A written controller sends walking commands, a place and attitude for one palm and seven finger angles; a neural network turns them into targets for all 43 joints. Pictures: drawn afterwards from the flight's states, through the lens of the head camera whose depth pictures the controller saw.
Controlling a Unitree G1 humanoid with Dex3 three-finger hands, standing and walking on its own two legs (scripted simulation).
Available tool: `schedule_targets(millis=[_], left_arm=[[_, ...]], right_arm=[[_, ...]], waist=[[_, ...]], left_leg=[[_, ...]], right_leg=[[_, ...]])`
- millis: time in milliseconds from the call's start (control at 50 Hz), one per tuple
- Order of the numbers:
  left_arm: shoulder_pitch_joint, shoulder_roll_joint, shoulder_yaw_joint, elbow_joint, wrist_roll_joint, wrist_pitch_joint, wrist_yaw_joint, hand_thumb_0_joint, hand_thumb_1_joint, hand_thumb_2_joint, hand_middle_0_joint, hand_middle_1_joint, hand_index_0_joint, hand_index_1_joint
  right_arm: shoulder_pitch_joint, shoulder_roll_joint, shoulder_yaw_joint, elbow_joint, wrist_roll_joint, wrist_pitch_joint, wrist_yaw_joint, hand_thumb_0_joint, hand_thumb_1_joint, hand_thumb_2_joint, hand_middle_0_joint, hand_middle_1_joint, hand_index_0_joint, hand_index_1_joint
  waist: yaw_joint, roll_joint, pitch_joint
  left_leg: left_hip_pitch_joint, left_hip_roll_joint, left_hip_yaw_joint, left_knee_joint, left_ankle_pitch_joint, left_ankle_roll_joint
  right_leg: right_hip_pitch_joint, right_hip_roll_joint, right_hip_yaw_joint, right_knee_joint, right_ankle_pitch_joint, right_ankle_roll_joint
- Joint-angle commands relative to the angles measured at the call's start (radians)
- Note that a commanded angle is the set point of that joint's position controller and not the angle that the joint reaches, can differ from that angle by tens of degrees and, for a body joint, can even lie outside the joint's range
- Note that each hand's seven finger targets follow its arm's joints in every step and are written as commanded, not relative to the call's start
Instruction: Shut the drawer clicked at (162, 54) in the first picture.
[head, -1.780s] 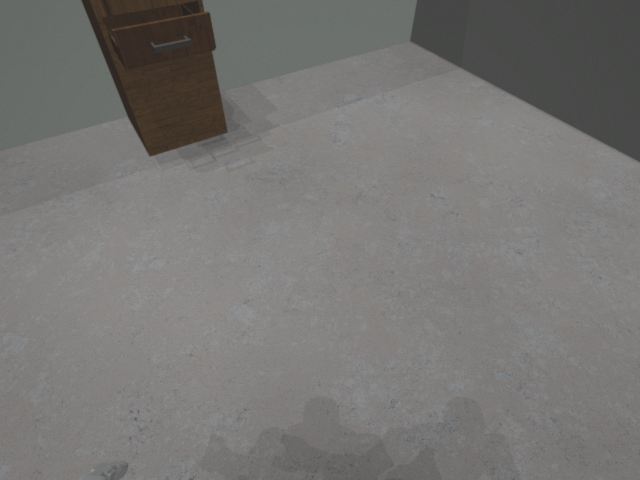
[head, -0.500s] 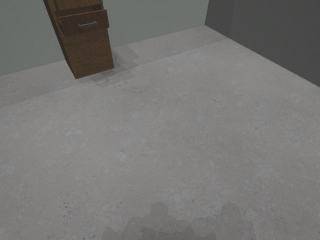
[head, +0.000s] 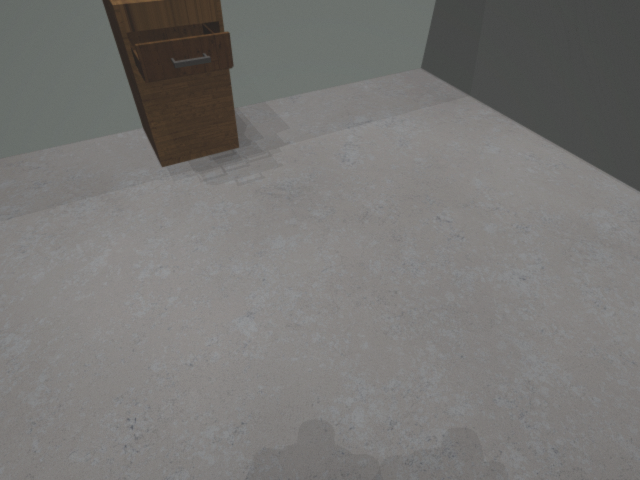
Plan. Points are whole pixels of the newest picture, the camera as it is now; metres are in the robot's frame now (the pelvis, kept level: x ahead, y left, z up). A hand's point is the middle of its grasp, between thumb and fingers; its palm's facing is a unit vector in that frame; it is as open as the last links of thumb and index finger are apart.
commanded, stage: walk to a spot facing it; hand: left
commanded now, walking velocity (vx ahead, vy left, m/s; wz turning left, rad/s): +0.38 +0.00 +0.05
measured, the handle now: (190, 59) +1.68 +0.65 -0.18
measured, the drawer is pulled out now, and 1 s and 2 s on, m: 0.15 0.15 0.15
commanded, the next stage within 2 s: none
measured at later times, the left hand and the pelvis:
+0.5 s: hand (227, 382) +0.31 +0.18 -0.18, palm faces -0.03 -0.98 -0.19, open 7.3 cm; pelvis +0.19 -0.01 -0.02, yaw +1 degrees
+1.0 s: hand (215, 357) +0.37 +0.22 -0.19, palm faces +0.13 -0.98 -0.14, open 7.3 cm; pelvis +0.42 +0.04 -0.01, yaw +2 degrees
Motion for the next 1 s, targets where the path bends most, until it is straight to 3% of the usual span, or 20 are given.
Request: schedule_targets(millis=[0,40,60,80,120,200,360,400,440,460,480,500,560,620,660,780,860,900,920,980], left_arm=[[0.061,0.178,0.052,-0.037,0.002,-0.032,0.018,0.000,0.900,0.900,-0.200,-0.300,-0.200,-0.300],[0.026,0.102,0.045,-0.055,-0.005,-0.028,0.010,0.000,0.900,0.900,-0.200,-0.300,-0.200,-0.300],[-0.006,0.035,0.033,-0.082,-0.007,-0.029,0.005,0.000,0.900,0.900,-0.200,-0.300,-0.200,-0.300],[-0.107,0.041,0.029,-0.124,0.004,-0.040,0.014,0.000,0.900,0.900,-0.200,-0.300,-0.200,-0.300],[-0.123,0.031,0.037,-0.115,0.004,-0.052,0.004,0.000,0.900,0.900,-0.200,-0.300,-0.200,-0.300],[-0.074,-0.026,0.040,-0.090,0.003,-0.036,-0.015,0.000,0.900,0.900,-0.200,-0.300,-0.200,-0.300],[-0.237,-0.058,0.042,-0.151,-0.005,-0.035,-0.023,0.000,0.900,0.900,-0.200,-0.300,-0.200,-0.300],[-0.200,-0.043,0.048,-0.144,-0.003,-0.039,-0.017,0.000,0.900,0.900,-0.200,-0.300,-0.200,-0.300],[-0.004,-0.006,0.064,-0.093,0.003,-0.052,-0.011,0.000,0.900,0.900,-0.200,-0.300,-0.200,-0.300],[0.153,0.053,0.081,-0.046,0.012,-0.068,-0.004,0.000,0.900,0.900,-0.200,-0.300,-0.200,-0.300],[0.291,0.166,0.112,-0.015,0.018,-0.075,0.014,0.000,0.900,0.900,-0.200,-0.300,-0.200,-0.300],[0.315,0.217,0.116,-0.006,-0.006,-0.071,0.020,0.000,0.900,0.900,-0.200,-0.300,-0.200,-0.300],[0.048,0.061,0.072,-0.057,-0.003,-0.071,0.024,0.000,0.900,0.900,-0.200,-0.300,-0.200,-0.300],[-0.017,0.012,0.057,-0.068,0.009,-0.080,0.029,0.000,0.900,0.900,-0.200,-0.300,-0.200,-0.300],[-0.022,0.009,0.059,-0.067,0.009,-0.080,0.025,0.000,0.900,0.900,-0.200,-0.300,-0.200,-0.300],[0.068,0.066,0.066,-0.041,0.007,-0.080,0.015,0.000,0.900,0.900,-0.200,-0.300,-0.200,-0.300],[0.072,0.058,0.067,-0.041,0.001,-0.068,0.013,0.000,0.900,0.900,-0.200,-0.300,-0.200,-0.300],[0.046,-0.012,0.052,-0.105,-0.006,-0.069,0.002,0.000,0.900,0.900,-0.200,-0.300,-0.200,-0.300],[-0.008,0.019,0.059,-0.104,0.000,-0.065,0.010,0.000,0.900,0.900,-0.200,-0.300,-0.200,-0.300],[0.008,-0.018,0.065,-0.064,0.010,-0.054,-0.008,0.000,0.900,0.900,-0.200,-0.300,-0.200,-0.300]], right_arm=[[0.005,-0.070,-0.040,-0.083,0.006,-0.042,0.001,0.000,-0.900,-0.900,0.200,0.300,0.200,0.300],[0.185,-0.077,-0.046,-0.022,0.004,-0.057,-0.006,0.000,-0.900,-0.900,0.200,0.300,0.200,0.300],[0.316,-0.163,-0.072,0.019,-0.009,-0.063,-0.013,0.000,-0.900,-0.900,0.200,0.300,0.200,0.300],[0.399,-0.150,-0.070,0.044,-0.008,-0.066,-0.026,0.000,-0.900,-0.900,0.200,0.300,0.200,0.300],[0.354,-0.082,-0.052,0.029,0.000,-0.076,-0.037,0.000,-0.900,-0.900,0.200,0.300,0.200,0.300],[0.299,-0.023,-0.045,0.027,0.008,-0.103,-0.048,0.000,-0.900,-0.900,0.200,0.300,0.200,0.300],[0.334,-0.003,-0.055,0.071,0.001,-0.101,-0.049,0.000,-0.900,-0.900,0.200,0.300,0.200,0.300],[0.327,-0.014,-0.062,0.078,0.000,-0.096,-0.047,0.000,-0.900,-0.900,0.200,0.300,0.200,0.300],[0.290,-0.036,-0.066,0.072,0.006,-0.093,-0.048,0.000,-0.900,-0.900,0.200,0.300,0.200,0.300],[0.288,-0.026,-0.067,0.061,0.011,-0.092,-0.040,0.000,-0.900,-0.900,0.200,0.300,0.200,0.300],[0.330,0.035,-0.059,0.033,0.026,-0.098,-0.028,0.000,-0.900,-0.900,0.200,0.300,0.200,0.300],[0.280,0.052,-0.057,-0.008,0.029,-0.092,-0.029,0.000,-0.900,-0.900,0.200,0.300,0.200,0.300],[0.128,0.065,-0.068,-0.039,0.004,-0.069,-0.012,0.000,-0.900,-0.900,0.200,0.300,0.200,0.300],[0.211,0.091,-0.067,-0.024,-0.006,-0.033,-0.005,0.000,-0.900,-0.900,0.200,0.300,0.200,0.300],[0.162,0.098,-0.070,-0.052,-0.005,-0.019,0.003,0.000,-0.900,-0.900,0.200,0.300,0.200,0.300],[-0.046,0.064,-0.068,-0.142,-0.002,-0.049,0.030,0.000,-0.900,-0.900,0.200,0.300,0.200,0.300],[0.113,-0.018,-0.086,-0.100,-0.006,-0.070,0.016,0.000,-0.900,-0.900,0.200,0.300,0.200,0.300],[0.340,-0.208,-0.127,-0.050,-0.014,-0.072,-0.002,0.000,-0.900,-0.900,0.200,0.300,0.200,0.300],[0.298,-0.158,-0.112,-0.039,-0.010,-0.069,-0.018,0.000,-0.900,-0.900,0.200,0.300,0.200,0.300],[0.110,-0.037,-0.078,-0.088,-0.003,-0.087,-0.023,0.000,-0.900,-0.900,0.200,0.300,0.200,0.300]], waist=[[-0.016,-0.104,0.151],[-0.084,0.066,0.123],[-0.123,0.305,0.124],[-0.148,0.279,0.187],[-0.108,0.068,0.201],[-0.041,0.093,0.155],[-0.056,0.123,0.194],[-0.029,0.120,0.172],[0.067,0.101,0.069],[0.130,0.038,-0.025],[0.157,-0.183,-0.174],[0.129,-0.179,-0.175],[0.037,-0.060,0.084],[-0.055,-0.092,0.082],[-0.064,-0.118,0.131],[0.001,-0.099,0.136],[-0.089,0.024,0.069],[-0.153,0.397,-0.023],[-0.147,0.284,-0.001],[-0.043,0.091,0.107]], left_leg=[[-0.127,0.046,0.050,0.005,-0.035,0.005],[0.157,0.094,-0.068,-0.220,-0.006,0.041],[0.260,0.300,-0.368,-0.366,-0.054,0.130],[0.275,0.369,-0.511,-0.429,0.076,0.173],[0.289,0.374,-0.422,-0.378,0.315,0.221],[0.241,0.257,-0.172,-0.396,0.454,0.172],[0.185,0.223,-0.016,-0.418,0.568,0.134],[0.204,0.227,0.003,-0.332,0.762,0.127],[0.200,0.211,0.038,-0.087,0.916,0.092],[0.036,0.171,0.048,0.158,0.781,0.055],[-0.217,0.037,0.096,0.513,0.261,0.020],[-0.351,-0.020,0.018,0.800,-0.157,0.024],[-0.366,0.126,-0.034,0.776,0.050,0.028],[-0.268,0.149,0.005,0.607,0.076,-0.009],[-0.239,0.150,0.047,0.479,0.124,-0.032],[-0.198,0.108,0.122,0.124,0.174,-0.029],[0.157,0.070,0.141,-0.084,0.141,-0.005],[0.364,0.440,-0.444,-0.360,0.020,0.149],[0.317,0.450,-0.476,-0.392,-0.002,0.159],[0.103,0.337,-0.192,-0.410,0.099,0.105]], right_leg=[[-0.073,-0.280,0.275,-0.212,-0.220,-0.168],[-0.270,-0.113,0.069,0.059,-0.128,-0.083],[-0.447,0.003,-0.091,0.385,-0.165,-0.022],[-0.584,0.003,-0.022,0.566,-0.260,-0.026],[-0.642,-0.082,0.035,0.688,-0.149,-0.032],[-0.557,-0.111,-0.009,0.636,-0.007,0.001],[-0.379,-0.066,-0.102,0.230,0.146,-0.020],[-0.289,-0.030,-0.123,0.203,0.111,-0.045],[-0.059,0.002,-0.131,0.119,0.124,-0.070],[0.219,-0.048,-0.065,0.083,0.152,-0.099],[0.445,-0.340,0.322,-0.003,0.113,-0.191],[0.404,-0.511,0.621,-0.160,0.141,-0.267],[-0.049,-0.385,0.333,-0.247,-0.110,-0.188],[-0.209,-0.313,0.112,-0.278,-0.032,-0.148],[-0.294,-0.277,0.048,-0.314,-0.045,-0.143],[-0.133,-0.269,0.043,-0.268,-0.014,-0.145],[-0.183,-0.193,-0.052,0.045,0.142,-0.092],[-0.487,0.000,-0.116,0.652,-0.283,-0.014],[-0.548,-0.044,-0.005,0.787,-0.236,-0.027],[-0.497,-0.136,0.022,0.781,-0.004,-0.015]])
